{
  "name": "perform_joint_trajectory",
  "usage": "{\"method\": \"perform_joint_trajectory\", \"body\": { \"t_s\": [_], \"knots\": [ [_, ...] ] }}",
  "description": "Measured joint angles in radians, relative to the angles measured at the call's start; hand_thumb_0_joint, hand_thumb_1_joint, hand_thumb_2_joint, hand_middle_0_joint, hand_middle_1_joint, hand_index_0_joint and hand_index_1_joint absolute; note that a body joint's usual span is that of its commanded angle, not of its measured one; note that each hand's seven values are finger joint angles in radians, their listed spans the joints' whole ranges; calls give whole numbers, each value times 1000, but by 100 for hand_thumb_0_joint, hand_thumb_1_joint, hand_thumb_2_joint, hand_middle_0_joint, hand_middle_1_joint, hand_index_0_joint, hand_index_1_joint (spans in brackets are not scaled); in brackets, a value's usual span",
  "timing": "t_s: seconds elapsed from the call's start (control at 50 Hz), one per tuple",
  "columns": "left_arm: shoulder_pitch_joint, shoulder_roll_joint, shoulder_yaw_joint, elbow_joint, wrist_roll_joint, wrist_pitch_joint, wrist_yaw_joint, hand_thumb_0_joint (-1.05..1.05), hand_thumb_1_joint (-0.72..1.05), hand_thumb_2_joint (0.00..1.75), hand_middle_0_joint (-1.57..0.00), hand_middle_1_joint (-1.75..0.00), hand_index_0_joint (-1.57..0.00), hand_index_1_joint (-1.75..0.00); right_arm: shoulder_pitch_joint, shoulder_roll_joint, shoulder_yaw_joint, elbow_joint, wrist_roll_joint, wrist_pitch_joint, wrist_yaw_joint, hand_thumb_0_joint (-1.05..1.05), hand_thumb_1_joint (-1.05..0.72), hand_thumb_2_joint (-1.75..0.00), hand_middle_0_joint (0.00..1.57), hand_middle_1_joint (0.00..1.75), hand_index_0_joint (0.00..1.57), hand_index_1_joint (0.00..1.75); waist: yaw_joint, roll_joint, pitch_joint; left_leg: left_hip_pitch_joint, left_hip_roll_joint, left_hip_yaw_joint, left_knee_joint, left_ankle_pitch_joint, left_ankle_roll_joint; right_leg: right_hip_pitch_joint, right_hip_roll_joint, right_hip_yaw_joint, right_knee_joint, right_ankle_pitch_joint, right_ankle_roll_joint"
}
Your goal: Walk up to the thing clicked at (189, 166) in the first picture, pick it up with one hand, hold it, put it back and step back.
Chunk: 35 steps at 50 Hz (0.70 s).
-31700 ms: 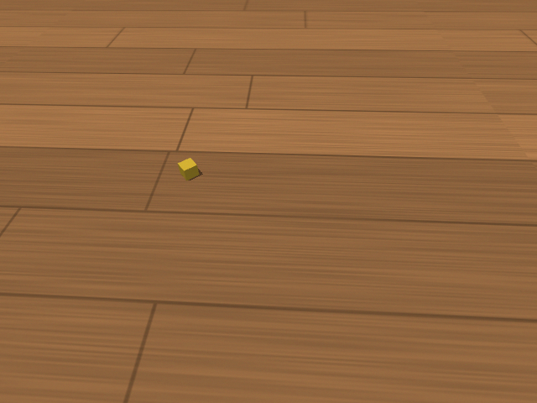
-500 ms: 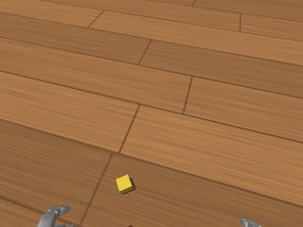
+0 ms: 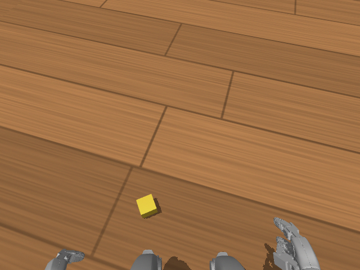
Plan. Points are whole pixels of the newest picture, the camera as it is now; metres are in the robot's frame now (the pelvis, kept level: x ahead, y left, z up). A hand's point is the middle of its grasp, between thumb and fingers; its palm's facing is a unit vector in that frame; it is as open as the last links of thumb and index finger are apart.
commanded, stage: rise first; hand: left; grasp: from above
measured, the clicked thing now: (147, 206) +0.44 +0.16 -0.66
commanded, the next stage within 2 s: none
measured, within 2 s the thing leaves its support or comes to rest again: neither
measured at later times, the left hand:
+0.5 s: hand (103, 253) +0.21 +0.25 -0.31, palm faces -0.39 -0.44 -0.81, open 13.0 cm
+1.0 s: hand (122, 228) +0.30 +0.22 -0.45, palm faces -0.39 -0.13 -0.91, open 13.0 cm
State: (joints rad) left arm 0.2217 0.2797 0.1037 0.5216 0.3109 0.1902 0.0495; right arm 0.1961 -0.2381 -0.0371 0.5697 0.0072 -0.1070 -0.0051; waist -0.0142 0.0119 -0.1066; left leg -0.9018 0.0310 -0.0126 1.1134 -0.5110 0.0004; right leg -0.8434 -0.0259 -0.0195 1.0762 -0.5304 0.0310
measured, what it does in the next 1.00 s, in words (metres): lowers itself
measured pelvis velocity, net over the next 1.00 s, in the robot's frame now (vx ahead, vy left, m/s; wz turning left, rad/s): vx -0.10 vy -0.01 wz -0.07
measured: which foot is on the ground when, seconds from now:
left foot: down 0.00-1.00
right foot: down 0.00-1.00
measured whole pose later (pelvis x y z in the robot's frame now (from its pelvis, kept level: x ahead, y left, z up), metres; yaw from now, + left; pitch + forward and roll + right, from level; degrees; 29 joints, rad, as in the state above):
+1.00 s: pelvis -0.10 -0.01 -0.29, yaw -4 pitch +34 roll -4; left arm -0.73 0.41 0.05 1.34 1.00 0.10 0.54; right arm 0.12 -0.23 -0.03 0.84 -0.11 -0.13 0.07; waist -0.13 0.03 -0.17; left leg -2.11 0.05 -0.08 2.14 -0.63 -0.02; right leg -2.05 0.01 -0.02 2.12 -0.67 0.02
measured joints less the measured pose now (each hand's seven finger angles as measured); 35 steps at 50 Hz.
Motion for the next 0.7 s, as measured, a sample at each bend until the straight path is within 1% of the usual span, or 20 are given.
{"method": "perform_joint_trajectory", "body": {
  "t_s": [0.12, 0.16, 0.2, 0.26, 0.34, 0.44, 0.54, 0.58, 0.62, 0.7],
  "knots": [
    [37, 3, -12, -81, 35, 25, 20, 0, -37, 77, -31, -87, -32, -88, -19, 7, 9, -29, -3, -23, -1, 1, -96, -91, 20, 30, 21, 30, -2, 3, -21, -106, 0, -12, 94, -34, -3, -102, 1, -8, 94, -38, -3],
    [30, 10, -19, -82, 54, 22, 29, 0, -37, 77, -31, -88, -31, -88, -27, 6, 12, -32, -4, -33, -2, 1, -96, -91, 20, 30, 21, 30, -3, 5, -29, -150, 0, -16, 131, -45, -4, -144, 0, -10, 132, -51, -4],
    [6, 19, -25, -62, 81, 11, 39, 0, -38, 77, -30, -88, -30, -89, -37, 2, 15, -33, -5, -45, -2, 1, -96, -91, 20, 30, 21, 30, -4, 6, -39, -203, -1, -19, 176, -58, -5, -197, 0, -11, 179, -67, -5],
    [-49, 35, -32, -13, 136, -14, 62, 0, -38, 78, -29, -89, -29, -89, -56, -7, 14, -27, -8, -63, 2, 1, -95, -91, 20, 30, 21, 30, -6, 6, -59, -306, -2, -20, 261, -82, -6, -301, -1, -9, 270, -95, -6],
    [-146, 47, -48, 53, 228, -53, 112, 0, -38, 79, -27, -89, -28, -90, -88, -25, 6, -4, -9, -74, 12, 1, -94, -90, 20, 30, 21, 30, -8, 3, -81, -460, -3, -19, 392, -114, -9, -459, -3, -1, 411, -134, -7],
    [-291, 45, -77, 126, 346, -73, 204, 0, -36, 80, -27, -89, -27, -90, -128, -42, -10, 44, -13, -57, 23, 1, -92, -90, 20, 30, 21, 30, -3, 7, -96, -652, -1, -22, 549, -138, -12, -654, 1, 5, 577, -163, -9],
    [-472, 36, -95, 250, 456, -60, 292, 0, -35, 82, -26, -89, -27, -90, -149, -45, -15, 104, -25, -33, 29, 1, -91, -90, 20, 30, 21, 30, 6, 14, -96, -818, 6, -29, 674, -136, -17, -823, 11, 7, 707, -163, -14],
    [-550, 41, -98, 318, 492, -56, 321, 0, -36, 83, -26, -90, -26, -90, -150, -41, -13, 127, -34, -26, 28, 1, -91, -90, 20, 30, 21, 30, 5, 15, -92, -873, 9, -33, 718, -132, -18, -880, 15, 6, 751, -159, -17],
    [-623, 50, -98, 389, 520, -55, 346, 0, -36, 83, -26, -90, -26, -90, -146, -33, -11, 147, -44, -21, 30, 1, -91, -90, 20, 30, 21, 30, -1, 14, -87, -924, 12, -36, 758, -127, -21, -933, 19, 5, 793, -154, -19],
    [-744, 74, -102, 517, 571, -61, 381, 0, -35, 83, -26, -90, -27, -90, -131, -12, -9, 183, -64, -14, 35, 1, -91, -90, 20, 30, 21, 30, -23, 11, -76, -1009, 15, -44, 829, -118, -24, -1020, 26, 3, 865, -144, -22]
  ]
}}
